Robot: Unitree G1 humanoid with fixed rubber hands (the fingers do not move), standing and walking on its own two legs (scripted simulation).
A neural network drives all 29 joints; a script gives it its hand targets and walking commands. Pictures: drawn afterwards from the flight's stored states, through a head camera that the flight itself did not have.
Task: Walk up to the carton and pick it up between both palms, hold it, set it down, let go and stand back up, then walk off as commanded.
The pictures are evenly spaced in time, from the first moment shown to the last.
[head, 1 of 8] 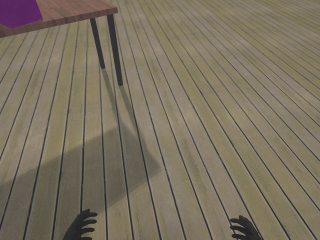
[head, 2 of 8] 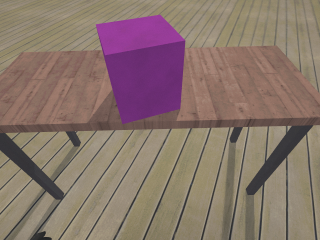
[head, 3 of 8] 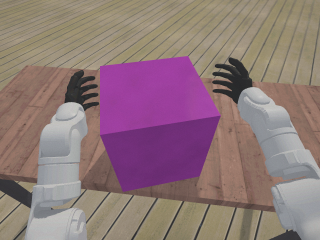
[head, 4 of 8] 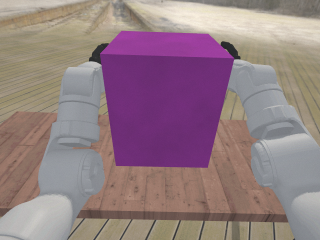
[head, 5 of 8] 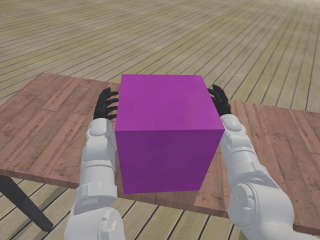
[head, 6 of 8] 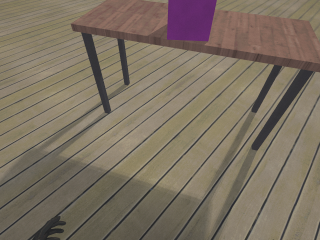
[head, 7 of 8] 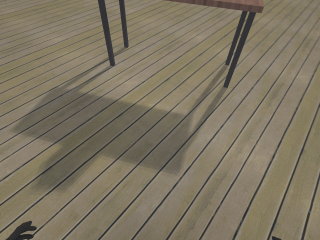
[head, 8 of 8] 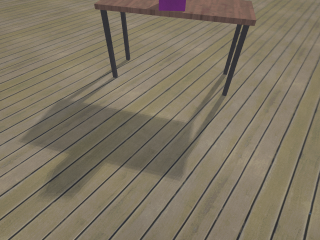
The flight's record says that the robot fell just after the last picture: no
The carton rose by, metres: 0.20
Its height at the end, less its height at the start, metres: +0.00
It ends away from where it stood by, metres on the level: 0.00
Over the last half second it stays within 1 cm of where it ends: yes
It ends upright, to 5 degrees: yes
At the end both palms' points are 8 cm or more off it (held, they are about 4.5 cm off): yes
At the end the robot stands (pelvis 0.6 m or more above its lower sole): yes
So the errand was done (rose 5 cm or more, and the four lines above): yes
